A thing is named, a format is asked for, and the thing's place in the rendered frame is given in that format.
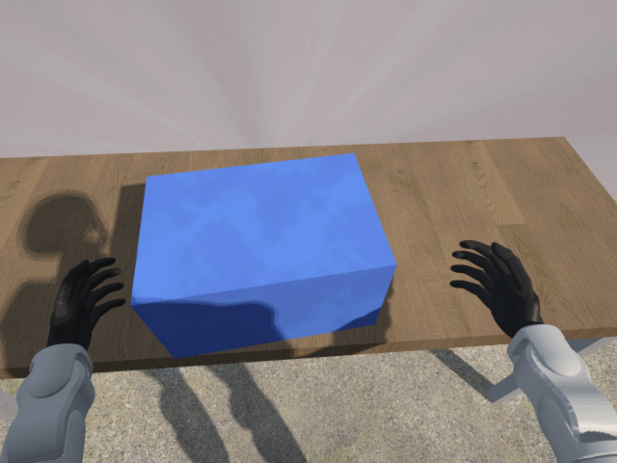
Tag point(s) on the robot right forearm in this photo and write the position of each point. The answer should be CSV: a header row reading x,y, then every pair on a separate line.
x,y
576,418

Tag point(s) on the robot left forearm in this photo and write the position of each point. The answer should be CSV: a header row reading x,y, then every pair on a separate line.
x,y
53,402

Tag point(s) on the table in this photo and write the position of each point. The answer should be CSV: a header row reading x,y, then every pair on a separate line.
x,y
533,196

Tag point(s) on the right robot hand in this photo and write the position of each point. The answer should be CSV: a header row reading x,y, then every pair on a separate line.
x,y
508,291

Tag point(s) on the carton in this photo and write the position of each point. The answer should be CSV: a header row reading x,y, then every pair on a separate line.
x,y
247,255

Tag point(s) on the left robot hand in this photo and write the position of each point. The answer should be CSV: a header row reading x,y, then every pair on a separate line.
x,y
75,315

